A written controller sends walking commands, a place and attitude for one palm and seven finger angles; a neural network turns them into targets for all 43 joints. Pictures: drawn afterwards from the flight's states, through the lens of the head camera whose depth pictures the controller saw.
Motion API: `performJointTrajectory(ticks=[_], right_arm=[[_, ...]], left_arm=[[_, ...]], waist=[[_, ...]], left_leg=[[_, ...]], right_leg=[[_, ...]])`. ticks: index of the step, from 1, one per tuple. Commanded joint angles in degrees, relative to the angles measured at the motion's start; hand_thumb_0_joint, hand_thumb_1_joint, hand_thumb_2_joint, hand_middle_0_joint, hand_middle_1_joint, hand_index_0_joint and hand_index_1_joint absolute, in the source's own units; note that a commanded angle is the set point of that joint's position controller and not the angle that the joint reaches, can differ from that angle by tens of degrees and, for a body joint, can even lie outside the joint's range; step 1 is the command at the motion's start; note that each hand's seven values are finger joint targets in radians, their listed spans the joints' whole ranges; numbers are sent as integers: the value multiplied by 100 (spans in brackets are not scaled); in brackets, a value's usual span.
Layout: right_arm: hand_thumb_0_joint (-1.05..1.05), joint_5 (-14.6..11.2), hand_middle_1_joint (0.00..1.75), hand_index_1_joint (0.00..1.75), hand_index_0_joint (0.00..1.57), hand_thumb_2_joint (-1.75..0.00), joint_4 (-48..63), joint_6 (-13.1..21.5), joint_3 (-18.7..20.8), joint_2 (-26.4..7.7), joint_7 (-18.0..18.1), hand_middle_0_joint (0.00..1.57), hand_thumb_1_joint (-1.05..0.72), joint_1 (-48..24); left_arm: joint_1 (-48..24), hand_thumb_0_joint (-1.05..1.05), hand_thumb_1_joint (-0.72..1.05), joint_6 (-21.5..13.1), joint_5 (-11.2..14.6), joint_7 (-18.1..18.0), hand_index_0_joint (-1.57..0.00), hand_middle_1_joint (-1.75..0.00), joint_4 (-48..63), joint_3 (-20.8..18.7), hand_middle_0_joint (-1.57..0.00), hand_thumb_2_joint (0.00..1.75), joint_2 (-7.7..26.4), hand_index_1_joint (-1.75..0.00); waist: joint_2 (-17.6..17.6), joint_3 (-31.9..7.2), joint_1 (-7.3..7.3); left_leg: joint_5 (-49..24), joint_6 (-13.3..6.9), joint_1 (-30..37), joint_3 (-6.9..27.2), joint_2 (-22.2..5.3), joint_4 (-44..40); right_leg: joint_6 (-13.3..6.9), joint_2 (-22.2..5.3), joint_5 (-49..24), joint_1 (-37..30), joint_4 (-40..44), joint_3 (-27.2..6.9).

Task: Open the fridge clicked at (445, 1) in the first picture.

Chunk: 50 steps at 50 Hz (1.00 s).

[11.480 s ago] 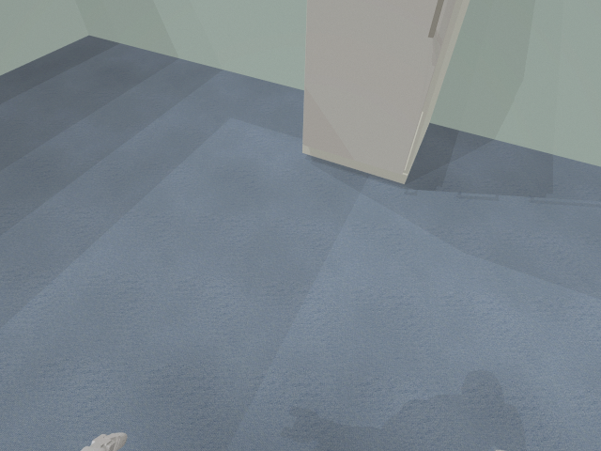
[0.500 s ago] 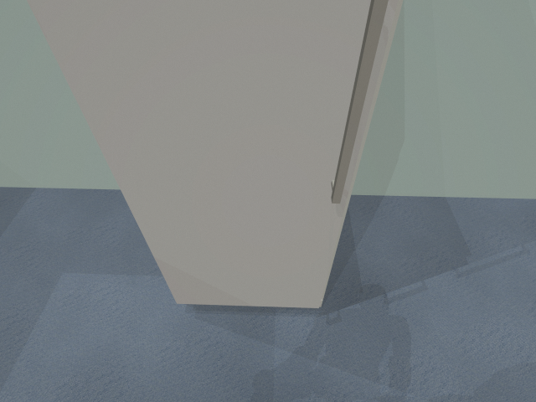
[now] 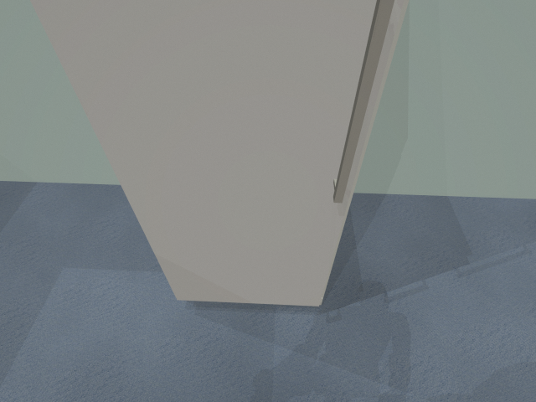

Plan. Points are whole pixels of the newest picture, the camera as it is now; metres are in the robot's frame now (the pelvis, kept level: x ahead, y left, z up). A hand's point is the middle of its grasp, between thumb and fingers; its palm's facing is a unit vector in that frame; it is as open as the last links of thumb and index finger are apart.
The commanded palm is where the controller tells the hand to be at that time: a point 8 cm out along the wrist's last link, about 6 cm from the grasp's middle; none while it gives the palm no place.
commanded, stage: look again from close up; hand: right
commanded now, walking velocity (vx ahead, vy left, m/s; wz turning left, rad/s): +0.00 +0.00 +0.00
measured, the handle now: (356, 109) +0.54 -0.12 +0.17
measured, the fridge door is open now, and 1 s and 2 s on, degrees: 0 0 0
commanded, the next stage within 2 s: shuffle to correct the standing spot in 0.70 s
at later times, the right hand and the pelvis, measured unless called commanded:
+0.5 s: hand out of the picture -0.01 -0.17 -0.18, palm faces +0.03 +0.98 -0.17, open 7.4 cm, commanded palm none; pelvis +0.00 +0.00 +0.00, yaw +0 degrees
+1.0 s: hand out of the picture -0.02 -0.16 -0.18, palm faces +0.03 +0.99 -0.15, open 7.4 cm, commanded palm none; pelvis +0.01 +0.00 +0.00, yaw +1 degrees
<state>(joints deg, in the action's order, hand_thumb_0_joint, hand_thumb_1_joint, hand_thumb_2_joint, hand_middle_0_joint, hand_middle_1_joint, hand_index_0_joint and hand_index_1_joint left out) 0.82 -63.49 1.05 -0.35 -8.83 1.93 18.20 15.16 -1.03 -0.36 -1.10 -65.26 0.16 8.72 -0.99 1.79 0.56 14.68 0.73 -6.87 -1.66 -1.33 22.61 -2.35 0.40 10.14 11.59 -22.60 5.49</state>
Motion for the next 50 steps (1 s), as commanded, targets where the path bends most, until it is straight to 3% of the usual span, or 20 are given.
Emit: performJointTrajectory(ticks=[1, 5, 13, 25, 31, 40, 41, 45, 50], right_arm=[[0, 22, 30, 30, 20, -90, 139, 53, 97, -564, 36, 20, -90, 460], [0, 12, 30, 30, 20, -90, 139, 52, 98, -557, 31, 20, -90, 475], [0, 12, 30, 30, 20, -90, 137, 71, 98, -587, 39, 20, -90, 454], [0, 18, 30, 30, 20, -90, 132, 56, 108, -597, 28, 20, -90, 413], [0, 21, 30, 30, 20, -90, 142, 68, 109, -625, 30, 20, -90, 420], [0, 16, 30, 30, 20, -90, 116, 63, 108, -647, 22, 20, -90, 389], [0, 13, 30, 30, 20, -90, 49, 44, 60, -418, 33, 20, -90, 505], [0, 24, 30, 30, 20, -90, -7, -11, 70, -347, -5, 20, -90, 587], [0, 92, 30, 30, 20, -90, 20, -56, 132, -236, -82, 20, -90, 738]], left_arm=[[263, 0, 90, -97, -16, -50, -20, -30, 189, -100, -20, 90, 652, -30], [265, 0, 90, -99, -17, -51, -20, -30, 188, -104, -20, 90, 665, -30], [240, 0, 90, -111, -16, -53, -20, -30, 176, -106, -20, 90, 662, -30], [223, 0, 90, -96, -22, -51, -20, -30, 189, -112, -20, 90, 691, -30], [212, 0, 90, -112, -13, -53, -20, -30, 191, -110, -20, 90, 706, -30], [190, 0, 90, -102, -18, -48, -20, -30, 194, -115, -20, 90, 735, -30], [258, 0, 90, -83, -25, -44, -20, -30, 145, -65, -20, 90, 502, -30], [413, 0, 90, -16, -54, -36, -20, -30, 74, -109, -20, 90, 510, -30], [449, 0, 90, 30, -72, -28, -20, -30, 144, -253, -20, 90, 707, -30]], waist=[[12, 172, -18], [48, 210, -21], [86, 107, -23], [70, 253, -26], [24, 137, -3], [41, 206, -21], [3, 151, -23], [77, 317, -68], [531, 687, -26]], left_leg=[[-513, -181, -442, 418, -497, -456], [-423, -191, -493, 425, -516, -472], [-622, -188, -429, 445, -525, -463], [-416, -183, -501, 437, -516, -497], [-578, -170, -414, 435, -526, -495], [-440, -168, -488, 430, -529, -507], [-421, -129, -465, 405, -527, -528], [425, -124, -714, 277, -419, -335], [826, -112, -964, -127, -141, 377]], right_leg=[[69, -748, -330, -199, 492, -779], [66, -733, -170, -201, 541, -797], [70, -744, -510, -281, 440, -753], [88, -746, -138, -178, 558, -786], [75, -763, -425, -244, 477, -788], [94, -750, -195, -227, 540, -786], [116, -776, -183, -267, 498, -751], [129, -855, 1226, -114, 686, -869], [-99, -1248, 2749, 447, 1225, -1350]])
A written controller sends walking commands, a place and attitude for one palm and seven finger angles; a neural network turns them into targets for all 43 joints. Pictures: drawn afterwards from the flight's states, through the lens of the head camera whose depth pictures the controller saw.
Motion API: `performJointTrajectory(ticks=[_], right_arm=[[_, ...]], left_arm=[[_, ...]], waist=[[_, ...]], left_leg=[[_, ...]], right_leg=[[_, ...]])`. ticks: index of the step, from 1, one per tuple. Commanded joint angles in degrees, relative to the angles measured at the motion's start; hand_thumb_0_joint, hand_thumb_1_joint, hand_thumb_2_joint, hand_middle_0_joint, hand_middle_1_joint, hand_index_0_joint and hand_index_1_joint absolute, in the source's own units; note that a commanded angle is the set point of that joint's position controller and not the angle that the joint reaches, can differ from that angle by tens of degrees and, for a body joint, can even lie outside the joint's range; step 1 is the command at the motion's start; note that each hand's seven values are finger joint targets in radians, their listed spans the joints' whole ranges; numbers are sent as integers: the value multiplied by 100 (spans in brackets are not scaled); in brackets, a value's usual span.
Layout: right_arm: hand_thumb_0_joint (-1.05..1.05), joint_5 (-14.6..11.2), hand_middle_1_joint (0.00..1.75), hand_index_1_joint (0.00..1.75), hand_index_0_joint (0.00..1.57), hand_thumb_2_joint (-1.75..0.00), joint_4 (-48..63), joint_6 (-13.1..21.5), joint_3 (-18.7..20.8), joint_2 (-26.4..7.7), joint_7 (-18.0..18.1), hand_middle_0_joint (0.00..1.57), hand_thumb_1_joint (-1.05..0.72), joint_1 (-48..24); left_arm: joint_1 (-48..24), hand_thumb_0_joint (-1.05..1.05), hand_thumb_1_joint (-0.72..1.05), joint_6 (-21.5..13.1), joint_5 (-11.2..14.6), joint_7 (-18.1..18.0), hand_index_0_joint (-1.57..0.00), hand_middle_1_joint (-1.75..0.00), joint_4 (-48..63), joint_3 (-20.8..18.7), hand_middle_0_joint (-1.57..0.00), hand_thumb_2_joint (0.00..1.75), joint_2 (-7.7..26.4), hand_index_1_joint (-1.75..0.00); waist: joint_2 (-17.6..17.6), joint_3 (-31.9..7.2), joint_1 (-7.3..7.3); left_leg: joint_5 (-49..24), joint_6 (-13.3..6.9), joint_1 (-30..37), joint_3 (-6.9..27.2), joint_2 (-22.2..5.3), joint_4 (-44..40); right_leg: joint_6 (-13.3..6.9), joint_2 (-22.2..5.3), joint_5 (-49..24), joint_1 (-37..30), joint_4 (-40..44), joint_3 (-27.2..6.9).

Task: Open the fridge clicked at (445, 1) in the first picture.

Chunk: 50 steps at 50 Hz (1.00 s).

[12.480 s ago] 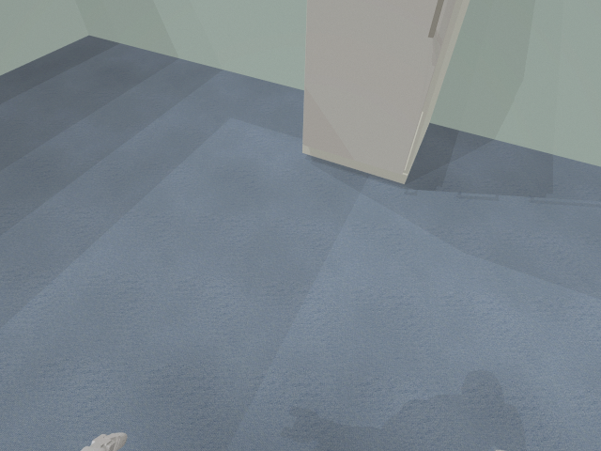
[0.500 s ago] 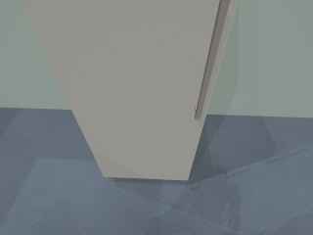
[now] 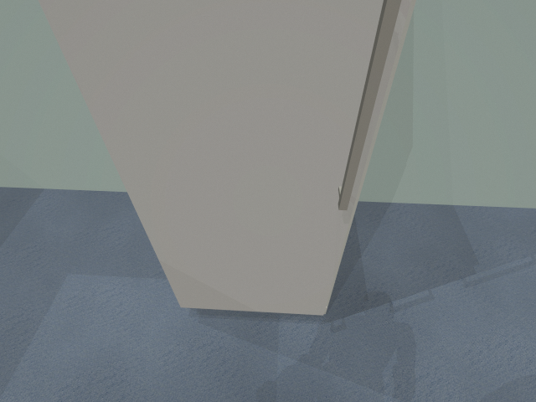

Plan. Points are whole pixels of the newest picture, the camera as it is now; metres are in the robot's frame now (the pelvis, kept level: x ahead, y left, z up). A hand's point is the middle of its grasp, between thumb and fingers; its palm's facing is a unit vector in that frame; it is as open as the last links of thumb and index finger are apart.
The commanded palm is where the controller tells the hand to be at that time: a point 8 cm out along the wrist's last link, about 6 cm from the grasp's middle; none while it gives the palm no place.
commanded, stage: shuffle to correct the standing spot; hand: right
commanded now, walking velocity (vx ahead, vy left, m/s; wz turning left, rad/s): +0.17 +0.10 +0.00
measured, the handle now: (360, 117) +0.53 -0.13 +0.17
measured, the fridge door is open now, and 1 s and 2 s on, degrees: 0 0 0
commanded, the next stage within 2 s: come to a stop and stand still in 0.12 s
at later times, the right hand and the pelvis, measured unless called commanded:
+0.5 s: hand out of the picture -0.01 -0.10 -0.19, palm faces +0.09 +0.99 -0.09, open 7.4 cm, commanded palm none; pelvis +0.09 +0.02 -0.01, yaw +1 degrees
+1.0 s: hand out of the picture +0.12 -0.15 -0.18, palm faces +0.05 +0.98 -0.17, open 7.3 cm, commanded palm none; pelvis +0.05 +0.03 -0.01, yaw +0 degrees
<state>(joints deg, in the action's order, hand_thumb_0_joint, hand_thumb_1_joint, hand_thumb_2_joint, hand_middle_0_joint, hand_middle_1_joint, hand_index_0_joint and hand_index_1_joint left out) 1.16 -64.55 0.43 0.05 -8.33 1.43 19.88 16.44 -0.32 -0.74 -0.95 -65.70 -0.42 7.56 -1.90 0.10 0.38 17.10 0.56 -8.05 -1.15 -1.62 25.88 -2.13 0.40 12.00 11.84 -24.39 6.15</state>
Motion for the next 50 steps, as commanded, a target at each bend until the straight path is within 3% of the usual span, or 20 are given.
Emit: performJointTrajectory(ticks=[1, 6, 9, 10, 12, 14, 16, 18, 20, 23, 26, 30, 33, 35, 36, 40, 42, 44, 46, 50], right_arm=[[0, 72, 30, 30, 20, -90, 124, 9, 100, -290, -46, 20, -90, 628], [0, 55, 30, 30, 20, -90, 89, 84, 149, -236, -58, 20, -90, 885], [0, 17, 30, 30, 20, -90, -48, 160, 235, -425, 1, 20, -90, 1247], [0, 9, 30, 30, 20, -90, -126, 168, 277, -517, 28, 20, -90, 1442], [0, 49, 30, 30, 20, -90, -198, 196, 272, -436, 72, 20, -90, 1722], [0, 59, 30, 30, 20, -90, -194, 222, 209, -248, 126, 20, -90, 1611], [0, 73, 30, 30, 20, -90, -120, 205, 171, -226, 169, 20, -90, 1414], [0, 10, 30, 30, 20, -90, 1, 177, 154, -329, 178, 20, -90, 1063], [0, -75, 30, 30, 20, -90, 144, 153, 172, -327, 189, 20, -90, 969], [0, -24, 30, 30, 20, -90, 195, -5, 147, -92, 242, 20, -90, 874], [0, 0, 30, 30, 20, -90, 205, -81, 170, -41, 202, 20, -90, 832], [0, 66, 30, 30, 20, -90, 342, -94, 282, -143, 166, 20, -90, 799], [0, 113, 30, 30, 20, -90, 595, -33, 356, -561, 139, 20, -90, 432], [0, 82, 30, 30, 20, -90, 726, -46, 362, -775, 98, 20, -90, 29], [0, 92, 30, 30, 20, -90, 713, -42, 346, -732, 103, 20, -90, -21], [0, 66, 30, 30, 20, -90, 842, -25, 341, -832, 104, 20, -90, -391], [0, 10, 30, 30, 20, -90, 866, -21, 334, -825, 95, 20, -90, -475], [0, -29, 30, 30, 20, -90, 888, -26, 295, -634, 80, 20, -90, -403], [0, -3, 30, 30, 20, -90, 787, -52, 280, -643, 80, 20, -90, -519], [0, 4, 30, 30, 20, -90, 559, -43, 252, -675, 27, 20, -90, -405]], left_arm=[[333, 0, 90, -44, -24, -42, -20, -30, 202, -215, -20, 90, 840, -30], [446, 0, 90, -102, -20, -56, -20, -30, 242, -238, -20, 90, 629, -30], [303, 0, 90, -168, -19, -58, -20, -30, 341, -156, -20, 90, 264, -30], [83, 0, 90, -173, -40, -38, -20, -30, 444, -128, -20, 90, 171, -30], [-299, 0, 90, -157, -69, -20, -20, -30, 629, -145, -20, 90, 148, -30], [-321, 0, 90, -134, -15, -60, -20, -30, 552, -91, -20, 90, -2, -30], [-222, 0, 90, -114, 48, -81, -20, -30, 474, -31, -20, 90, -120, -30], [285, 0, 90, -121, 66, -135, -20, -30, 304, -35, -20, 90, -70, -30], [787, 0, 90, -168, 53, -235, -20, -30, 202, -173, -20, 90, 530, -30], [538, 0, 90, -102, 84, -272, -20, -30, 219, -172, -20, 90, 656, -30], [202, 0, 90, -76, 31, -285, -20, -30, 374, -204, -20, 90, 670, -30], [-81, 0, 90, -12, 17, -234, -20, -30, 597, -376, -20, 90, 892, -30], [-259, 0, 90, 38, 22, -140, -20, -30, 798, -392, -20, 90, 585, -30], [-350, 0, 90, 151, -1, -82, -20, -30, 832, -335, -20, 90, 244, -30], [-382, 0, 90, 174, -21, -81, -20, -30, 832, -314, -20, 90, 207, -30], [-232, 0, 90, 142, 0, -62, -20, -30, 742, -248, -20, 90, 221, -30], [27, 0, 90, 50, 4, -55, -20, -30, 622, -234, -20, 90, 338, -30], [-78, 0, 90, -35, -36, -76, -20, -30, 612, -241, -20, 90, 683, -30], [-337, 0, 90, -88, -19, -78, -20, -30, 588, -228, -20, 90, 755, -30], [-351, 0, 90, -100, -15, -62, -20, -30, 557, -195, -20, 90, 746, -30]], waist=[[644, 892, 19], [228, 692, 55], [-909, 510, 174], [-1278, 635, 262], [-1083, 810, 382], [-443, 803, 276], [-179, 678, 189], [-80, 295, -148], [306, -348, -306], [1211, 95, -108], [945, 383, -4], [705, -387, 93], [-462, -509, 64], [-1120, 29, 45], [-1131, 83, 72], [-825, 231, -18], [-322, 16, -85], [582, -216, 70], [1097, -49, 155], [648, 266, 164]], left_leg=[[533, -109, -829, -209, -102, 112], [301, -180, -626, -8, -252, -157], [-74, -480, 193, 863, -820, -875], [-655, -686, 483, 1277, -1128, -1031], [-2509, -978, 851, 1437, -1468, -890], [-4160, -1000, 768, 1089, -1445, -578], [-4987, -934, 585, 790, -1249, -316], [-5144, -594, 174, 334, -798, 322], [-3639, -138, -770, 100, -418, 811], [708, 94, -975, -67, -215, 1335], [1108, 110, -1147, -44, -285, 1337], [-132, 77, -612, -223, -249, 686], [-3083, -175, -101, 432, -952, 154], [-3263, -701, -431, 764, -1521, -263], [-3492, -869, -383, 773, -1566, -313], [-3424, -869, -442, 453, -1336, -102], [-2929, -553, -507, 278, -1032, 274], [-1781, -115, -412, -55, -524, 354], [-984, 6, 5, -134, -424, 284], [-652, -24, -21, -31, -489, -310]], right_leg=[[-177, -1295, 2595, 504, 1384, -1467], [-154, -1118, 1763, 481, 714, -1103], [88, -501, 559, 1024, -828, -100], [189, -304, 929, 1557, -1393, 158], [194, -403, 1703, 2330, -2481, 49], [251, -526, 1582, 2120, -2457, -108], [276, -442, 1274, 1496, -1664, 7], [235, -229, -186, 136, -293, 142], [-185, -991, -3702, -1520, -699, -445], [-835, -1945, -5894, -1044, -222, -1077], [-858, -1906, -5817, -895, -46, -1017], [-602, -1677, -4568, -825, -392, -763], [77, -789, -1689, 21, -1053, -114], [283, -271, 814, 548, -1608, 3], [296, -288, 1319, 708, -1895, -76], [337, -393, 1081, 619, -1380, -200], [299, -539, -533, -36, -298, -336], [61, -1157, -2208, -230, -103, -815], [-80, -1215, -2030, 205, 274, -958], [62, -997, -96, 428, 622, -861]])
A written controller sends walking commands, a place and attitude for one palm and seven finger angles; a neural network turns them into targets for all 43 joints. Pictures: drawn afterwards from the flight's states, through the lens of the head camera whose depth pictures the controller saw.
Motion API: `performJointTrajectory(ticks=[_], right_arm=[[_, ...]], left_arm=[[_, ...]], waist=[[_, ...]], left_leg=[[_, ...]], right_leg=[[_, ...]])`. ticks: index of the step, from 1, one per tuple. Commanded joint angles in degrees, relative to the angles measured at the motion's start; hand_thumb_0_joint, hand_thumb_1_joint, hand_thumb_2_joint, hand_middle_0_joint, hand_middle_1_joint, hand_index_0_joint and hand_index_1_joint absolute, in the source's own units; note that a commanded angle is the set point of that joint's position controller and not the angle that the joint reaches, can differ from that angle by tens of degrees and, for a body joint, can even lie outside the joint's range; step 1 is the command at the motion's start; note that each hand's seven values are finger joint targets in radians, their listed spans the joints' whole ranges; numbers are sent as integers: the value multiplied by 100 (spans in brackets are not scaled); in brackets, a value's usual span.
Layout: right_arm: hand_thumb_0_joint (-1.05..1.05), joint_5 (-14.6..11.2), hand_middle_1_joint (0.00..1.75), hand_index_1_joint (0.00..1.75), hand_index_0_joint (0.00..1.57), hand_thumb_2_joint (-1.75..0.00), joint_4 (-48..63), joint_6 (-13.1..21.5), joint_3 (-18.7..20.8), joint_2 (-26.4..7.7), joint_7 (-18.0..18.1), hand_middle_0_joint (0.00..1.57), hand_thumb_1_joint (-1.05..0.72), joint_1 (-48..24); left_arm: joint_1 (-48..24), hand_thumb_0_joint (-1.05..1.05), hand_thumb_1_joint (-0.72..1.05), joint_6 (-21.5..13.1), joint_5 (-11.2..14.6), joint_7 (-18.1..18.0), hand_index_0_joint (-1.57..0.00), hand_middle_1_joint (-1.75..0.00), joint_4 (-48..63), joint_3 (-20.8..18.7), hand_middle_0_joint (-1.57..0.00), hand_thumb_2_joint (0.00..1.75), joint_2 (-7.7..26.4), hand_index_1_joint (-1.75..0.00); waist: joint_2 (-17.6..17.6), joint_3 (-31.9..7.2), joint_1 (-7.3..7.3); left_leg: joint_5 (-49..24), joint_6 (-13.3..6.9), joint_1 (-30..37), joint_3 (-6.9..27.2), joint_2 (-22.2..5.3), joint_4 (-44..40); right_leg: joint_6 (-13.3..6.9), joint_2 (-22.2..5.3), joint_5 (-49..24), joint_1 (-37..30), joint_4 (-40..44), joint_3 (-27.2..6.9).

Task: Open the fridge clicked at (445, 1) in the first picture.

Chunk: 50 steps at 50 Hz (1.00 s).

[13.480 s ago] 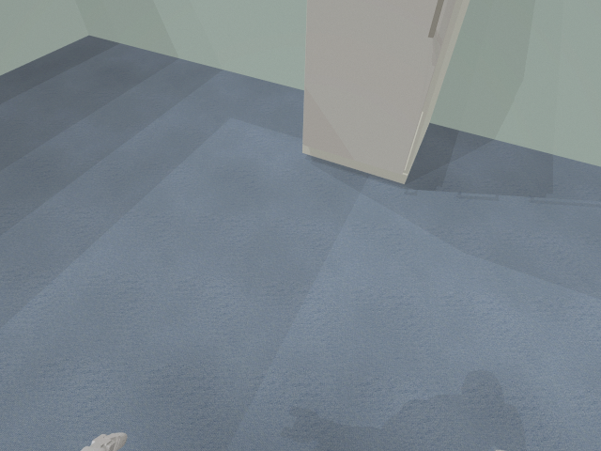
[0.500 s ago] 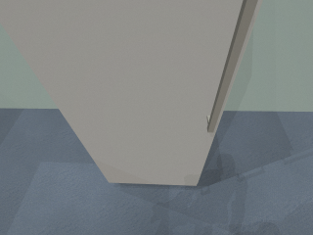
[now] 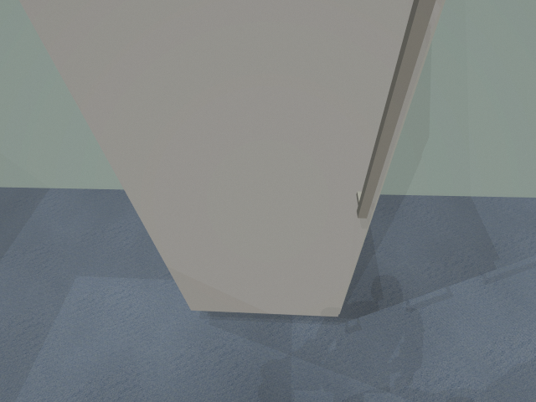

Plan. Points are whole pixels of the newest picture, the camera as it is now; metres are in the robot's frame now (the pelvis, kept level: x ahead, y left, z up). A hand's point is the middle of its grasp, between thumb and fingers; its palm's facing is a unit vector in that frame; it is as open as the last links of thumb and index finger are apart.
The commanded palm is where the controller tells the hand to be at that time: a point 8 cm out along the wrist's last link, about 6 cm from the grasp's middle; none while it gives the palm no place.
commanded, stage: come to a stop and stand still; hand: right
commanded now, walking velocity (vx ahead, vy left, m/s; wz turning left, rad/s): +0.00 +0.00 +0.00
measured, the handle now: (384, 120) +0.48 -0.15 +0.18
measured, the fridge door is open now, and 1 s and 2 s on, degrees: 0 0 0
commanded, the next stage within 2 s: look again from close up in 1.26 s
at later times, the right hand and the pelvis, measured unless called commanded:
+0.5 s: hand out of the picture -0.06 -0.17 -0.17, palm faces +0.03 +0.98 -0.17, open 7.4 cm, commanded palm none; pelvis -0.02 -0.01 +0.00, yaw -1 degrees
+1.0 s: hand out of the picture +0.00 -0.22 -0.16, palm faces +0.00 +0.97 -0.25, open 7.4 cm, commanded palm none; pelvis -0.05 -0.02 +0.00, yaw +1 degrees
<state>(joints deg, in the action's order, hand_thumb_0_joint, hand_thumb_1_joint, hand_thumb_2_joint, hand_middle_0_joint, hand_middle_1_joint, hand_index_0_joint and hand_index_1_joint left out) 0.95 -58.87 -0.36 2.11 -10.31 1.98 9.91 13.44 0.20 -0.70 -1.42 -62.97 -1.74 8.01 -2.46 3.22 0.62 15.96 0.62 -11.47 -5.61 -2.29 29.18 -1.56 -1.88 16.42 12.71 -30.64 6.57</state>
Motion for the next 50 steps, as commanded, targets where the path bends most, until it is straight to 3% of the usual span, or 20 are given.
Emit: performJointTrajectory(ticks=[1, 5, 13, 20, 21, 22, 23, 24, 25, 26, 27, 30, 36, 41, 45, 50], right_arm=[[0, 34, 30, 30, 20, -90, -38, 49, 31, -485, -36, 20, -90, 587], [0, 31, 30, 30, 20, -90, -137, 62, 14, -478, -62, 20, -90, 601], [0, 34, 30, 30, 20, -90, -358, 130, -41, -415, -49, 20, -90, 953], [0, 24, 30, 30, 20, -90, -480, 160, -80, -324, -28, 20, -90, 1227], [0, 98, 30, 30, 20, -90, -4, 289, -189, -1234, -10, 20, -90, 971], [0, 60, 30, 30, 20, -90, 32, 264, -49, -868, 32, 20, -90, 1070], [0, 66, 30, 30, 20, -90, -57, 253, -71, -644, 49, 20, -90, 1163], [0, 53, 30, 30, 20, -90, -41, 209, -151, -532, 44, 20, -90, 1277], [0, 64, 30, 30, 20, -90, 23, 179, -145, -451, 40, 20, -90, 1307], [0, 79, 30, 30, 20, -90, 82, 181, -155, -449, 46, 20, -90, 1341], [0, 78, 30, 30, 20, -90, 110, 178, -130, -507, 53, 20, -90, 1251], [0, 67, 30, 30, 20, -90, 285, 179, -80, -636, 59, 20, -90, 1164], [0, 49, 30, 30, 20, -90, 467, 191, -80, -739, 70, 20, -90, 1183], [0, 57, 30, 30, 20, -90, 625, 141, -66, -866, 50, 20, -90, 997], [0, 61, 30, 30, 20, -90, 696, 128, -22, -964, 25, 20, -90, 892], [0, 77, 30, 30, 20, -90, 703, 100, 1, -1006, 2, 20, -90, 879]], left_arm=[[32, 0, 90, -157, -16, -11, -20, -30, 271, -63, -20, 90, 682, -30], [173, 0, 90, -144, -24, 9, -20, -30, 209, -54, -20, 90, 717, -30], [368, 0, 90, -154, -5, 7, -20, -30, 101, -18, -20, 90, 662, -30], [495, 0, 90, -166, 6, -7, -20, -30, 20, 18, -20, 90, 581, -30], [137, 0, 90, -193, -57, 61, -20, -30, 693, -39, -20, 90, 1293, -30], [306, 0, 90, -323, -59, -6, -20, -30, 760, -156, -20, 90, 1182, -30], [282, 0, 90, -316, -52, -51, -20, -30, 688, -157, -20, 90, 973, -30], [379, 0, 90, -254, -35, -52, -20, -30, 710, -103, -20, 90, 809, -30], [486, 0, 90, -208, -43, -51, -20, -30, 755, -111, -20, 90, 752, -30], [476, 0, 90, -182, -61, -29, -20, -30, 786, -86, -20, 90, 721, -30], [509, 0, 90, -163, -46, -20, -20, -30, 807, -107, -20, 90, 745, -30], [553, 0, 90, -180, -21, -12, -20, -30, 848, -127, -20, 90, 891, -30], [390, 0, 90, -202, -15, 23, -20, -30, 918, -87, -20, 90, 977, -30], [309, 0, 90, -137, -34, 70, -20, -30, 984, -91, -20, 90, 1048, -30], [321, 0, 90, -114, -47, 92, -20, -30, 983, -121, -20, 90, 1140, -30], [287, 0, 90, -101, -45, 109, -20, -30, 945, -152, -20, 90, 1250, -30]], waist=[[570, -54, 116], [368, 120, 44], [94, 117, -6], [168, 91, -22], [322, 514, -211], [550, -584, -147], [689, -837, -133], [532, -833, -145], [420, -684, -168], [50, -528, -129], [-92, -290, -187], [166, 141, -165], [194, 151, -40], [292, 363, -63], [154, 249, -95], [263, 156, -80]], left_leg=[[-609, -34, 348, 417, -437, -720], [-267, -36, 177, 445, -465, -945], [-146, -38, -28, 536, -524, -1206], [-242, -48, -114, 562, -532, -1226], [-787, -239, -311, 562, -363, -784], [-357, -267, -42, 601, -502, -462], [-512, -303, -21, 622, -519, -466], [-352, -276, -42, 608, -513, -522], [-166, -263, -168, 578, -491, -537], [-88, -266, -233, 684, -513, -643], [105, -282, -423, 748, -545, -710], [-12, -323, -644, 730, -459, -595], [-599, -273, -343, 720, -439, -533], [223, -241, -534, 764, -427, -771], [578, -230, -571, 784, -450, -875], [687, -188, -493, 692, -402, -838]], right_leg=[[20, -755, -442, 286, 1298, -895], [64, -674, 465, 365, 1581, -912], [72, -602, 354, 82, 1582, -776], [76, -583, 154, -35, 1524, -730], [125, -216, -888, -5, 1225, -770], [2, -493, -695, -155, 856, -935], [-45, -522, -617, -177, 753, -908], [-45, -491, -297, -106, 721, -866], [-42, -463, -111, 63, 689, -849], [-64, -435, -115, 198, 551, -819], [-46, -379, -81, 277, 511, -745], [-69, -430, -162, 434, 680, -785], [-93, -477, -601, 428, 760, -748], [-52, -462, 441, 608, 1060, -812], [-51, -462, 767, 618, 1155, -854], [-70, -549, 1195, 744, 1378, -989]])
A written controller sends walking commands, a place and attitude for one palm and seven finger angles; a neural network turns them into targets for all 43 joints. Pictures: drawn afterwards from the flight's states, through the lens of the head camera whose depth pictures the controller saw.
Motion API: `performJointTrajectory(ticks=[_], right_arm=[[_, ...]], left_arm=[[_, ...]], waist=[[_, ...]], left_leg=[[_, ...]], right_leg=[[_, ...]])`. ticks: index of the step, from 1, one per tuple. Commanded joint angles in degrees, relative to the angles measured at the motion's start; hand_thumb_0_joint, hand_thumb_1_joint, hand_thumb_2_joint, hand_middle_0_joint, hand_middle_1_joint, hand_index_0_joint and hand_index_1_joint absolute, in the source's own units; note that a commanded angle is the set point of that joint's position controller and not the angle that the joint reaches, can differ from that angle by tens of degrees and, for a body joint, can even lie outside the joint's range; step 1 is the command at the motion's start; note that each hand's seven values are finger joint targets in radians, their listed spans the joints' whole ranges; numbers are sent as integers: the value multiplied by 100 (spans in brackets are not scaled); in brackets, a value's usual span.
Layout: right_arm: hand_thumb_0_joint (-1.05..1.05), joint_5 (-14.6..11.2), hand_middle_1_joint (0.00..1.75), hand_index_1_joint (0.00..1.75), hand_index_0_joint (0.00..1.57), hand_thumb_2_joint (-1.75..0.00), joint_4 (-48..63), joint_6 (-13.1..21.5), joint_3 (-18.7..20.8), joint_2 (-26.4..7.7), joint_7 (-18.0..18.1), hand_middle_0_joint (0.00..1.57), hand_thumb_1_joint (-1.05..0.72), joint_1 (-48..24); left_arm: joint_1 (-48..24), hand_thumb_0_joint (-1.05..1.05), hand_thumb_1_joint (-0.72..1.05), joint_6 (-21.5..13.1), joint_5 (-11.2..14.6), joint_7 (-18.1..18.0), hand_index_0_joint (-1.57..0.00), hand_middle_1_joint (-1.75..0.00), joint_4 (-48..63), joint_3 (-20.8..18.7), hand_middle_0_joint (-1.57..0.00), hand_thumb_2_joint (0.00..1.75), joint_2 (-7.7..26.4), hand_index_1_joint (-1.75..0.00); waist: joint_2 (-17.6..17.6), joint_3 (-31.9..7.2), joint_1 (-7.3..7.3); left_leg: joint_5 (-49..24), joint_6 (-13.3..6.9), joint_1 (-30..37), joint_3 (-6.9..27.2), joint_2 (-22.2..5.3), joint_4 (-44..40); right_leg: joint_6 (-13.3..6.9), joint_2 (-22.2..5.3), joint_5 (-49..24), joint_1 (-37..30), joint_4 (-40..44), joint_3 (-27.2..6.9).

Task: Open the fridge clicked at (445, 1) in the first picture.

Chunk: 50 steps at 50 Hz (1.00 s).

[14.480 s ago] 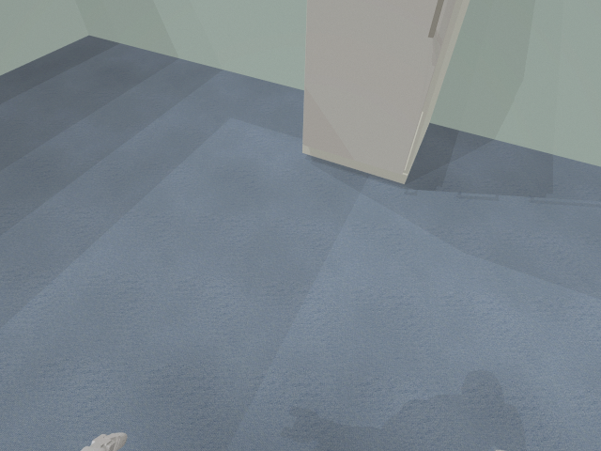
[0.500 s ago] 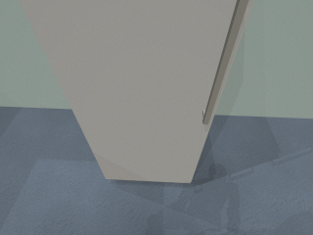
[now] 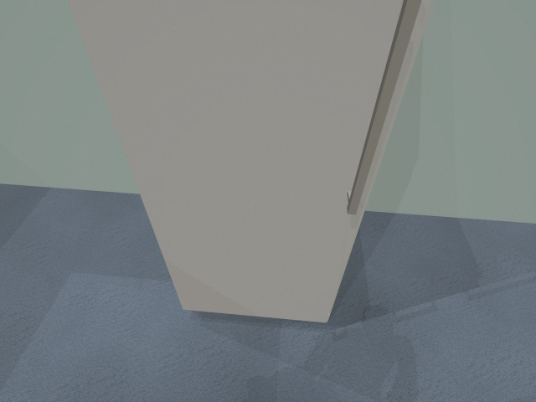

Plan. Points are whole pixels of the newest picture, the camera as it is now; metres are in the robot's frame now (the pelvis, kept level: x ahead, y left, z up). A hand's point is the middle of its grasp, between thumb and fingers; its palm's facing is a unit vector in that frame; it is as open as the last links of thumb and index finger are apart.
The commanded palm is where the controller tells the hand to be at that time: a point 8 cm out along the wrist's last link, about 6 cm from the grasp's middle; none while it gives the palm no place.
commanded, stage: come to a stop and stand still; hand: right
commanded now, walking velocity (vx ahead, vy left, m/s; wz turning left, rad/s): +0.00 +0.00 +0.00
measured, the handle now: (373, 122) +0.53 -0.14 +0.18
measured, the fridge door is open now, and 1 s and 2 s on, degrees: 0 0 0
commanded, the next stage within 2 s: look again from close up in 0.26 s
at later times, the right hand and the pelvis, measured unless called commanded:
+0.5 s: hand out of the picture +0.00 -0.21 -0.17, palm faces +0.01 +0.97 -0.25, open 7.4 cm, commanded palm none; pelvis +0.00 -0.01 +0.00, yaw -1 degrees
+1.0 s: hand out of the picture +0.08 -0.23 -0.15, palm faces -0.01 +0.95 -0.30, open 7.4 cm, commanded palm none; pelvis +0.03 +0.00 +0.01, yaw -1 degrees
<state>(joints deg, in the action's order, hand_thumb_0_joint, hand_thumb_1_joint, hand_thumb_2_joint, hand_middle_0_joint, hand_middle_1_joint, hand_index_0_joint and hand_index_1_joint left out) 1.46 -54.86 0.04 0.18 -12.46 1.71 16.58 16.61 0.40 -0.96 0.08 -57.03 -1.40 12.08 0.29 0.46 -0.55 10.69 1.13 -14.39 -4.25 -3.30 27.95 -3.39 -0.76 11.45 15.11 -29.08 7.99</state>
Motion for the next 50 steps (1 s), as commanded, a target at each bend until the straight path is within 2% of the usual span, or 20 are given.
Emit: performJointTrajectory(ticks=[1, 5, 7, 10, 16, 20, 25, 31, 35, 43, 46, 50], right_arm=[[0, 29, 30, 30, 20, -90, 313, 71, 187, -794, 30, 20, -90, 227], [0, 24, 30, 30, 20, -90, 217, 69, 196, -808, 15, 20, -90, 273], [0, 28, 30, 30, 20, -90, 170, 82, 191, -820, 20, 20, -90, 277], [0, 31, 30, 30, 20, -90, 80, 72, 191, -836, 13, 20, -90, 313], [0, 34, 30, 30, 20, -90, -31, 95, 160, -879, 19, 20, -90, 320], [0, 37, 30, 30, 20, -90, -99, 92, 162, -913, 14, 20, -90, 279], [0, 38, 30, 30, 20, -90, -164, 103, 158, -946, 10, 20, -90, 236], [0, 29, 30, 30, 20, -90, -181, 136, 136, -1050, 18, 20, -90, 73], [0, 26, 30, 30, 20, -90, -181, 123, 139, -1115, 9, 20, -90, -53], [0, 5, 30, 30, 20, -90, -187, 157, 138, -1282, 2, 20, -90, -314], [0, -8, 30, 30, 20, -90, -191, 187, 139, -1348, 4, 20, -90, -392], [0, -30, 30, 30, 20, -90, -239, 191, 127, -1408, -2, 20, -90, -535]], left_arm=[[6, 0, 90, -128, -17, -38, -20, -30, 351, -181, -20, 90, 866, -30], [-18, 0, 90, -133, -10, -39, -20, -30, 257, -196, -20, 90, 938, -30], [-9, 0, 90, -140, 3, -36, -20, -30, 219, -208, -20, 90, 956, -30], [-8, 0, 90, -126, 7, -38, -20, -30, 156, -219, -20, 90, 989, -30], [-37, 0, 90, -123, 29, -30, -20, -30, 60, -207, -20, 90, 1038, -30], [-152, 0, 90, -123, 26, -31, -20, -30, 16, -221, -20, 90, 1115, -30], [-280, 0, 90, -132, 27, -29, -20, -30, -5, -217, -20, 90, 1164, -30], [-439, 0, 90, -167, 40, -8, -20, -30, -29, -205, -20, 90, 1249, -30], [-576, 0, 90, -164, 34, -6, -20, -30, -36, -205, -20, 90, 1339, -30], [-744, 0, 90, -191, 43, 6, -20, -30, -96, -179, -20, 90, 1429, -30], [-766, 0, 90, -213, 53, 7, -20, -30, -130, -159, -20, 90, 1443, -30], [-878, 0, 90, -224, 50, -4, -20, -30, -191, -136, -20, 90, 1516, -30]], waist=[[-5, 317, 42], [106, 294, 48], [54, 235, 52], [82, 323, 42], [-20, 325, 21], [47, 412, 18], [-10, 377, 25], [-46, 214, 30], [39, 297, 31], [-34, 32, 28], [-138, -191, 30], [-45, -250, 16]], left_leg=[[1057, -244, -68, 530, -299, -683], [1055, -246, -59, 513, -289, -649], [940, -244, 4, 514, -306, -657], [1056, -241, -57, 528, -293, -667], [984, -244, -105, 612, -328, -771], [1044, -236, -128, 623, -324, -774], [871, -231, -83, 631, -331, -796], [334, -228, 90, 605, -374, -799], [353, -207, 128, 574, -372, -802], [-66, -214, 365, 600, -458, -885], [-412, -220, 527, 618, -490, -909], [-599, -211, 593, 596, -524, -932]], right_leg=[[103, -685, 1600, 488, 1239, -1161], [107, -716, 1753, 502, 1356, -1223], [96, -731, 1666, 455, 1341, -1227], [109, -732, 1846, 493, 1417, -1260], [103, -726, 1679, 347, 1369, -1260], [122, -725, 1790, 381, 1463, -1294], [128, -724, 1648, 275, 1493, -1312], [127, -751, 1091, -2, 1456, -1285], [156, -763, 1196, 31, 1579, -1311], [167, -736, 369, -322, 1440, -1172], [156, -731, -321, -551, 1286, -1111], [183, -738, -703, -728, 1275, -1046]])
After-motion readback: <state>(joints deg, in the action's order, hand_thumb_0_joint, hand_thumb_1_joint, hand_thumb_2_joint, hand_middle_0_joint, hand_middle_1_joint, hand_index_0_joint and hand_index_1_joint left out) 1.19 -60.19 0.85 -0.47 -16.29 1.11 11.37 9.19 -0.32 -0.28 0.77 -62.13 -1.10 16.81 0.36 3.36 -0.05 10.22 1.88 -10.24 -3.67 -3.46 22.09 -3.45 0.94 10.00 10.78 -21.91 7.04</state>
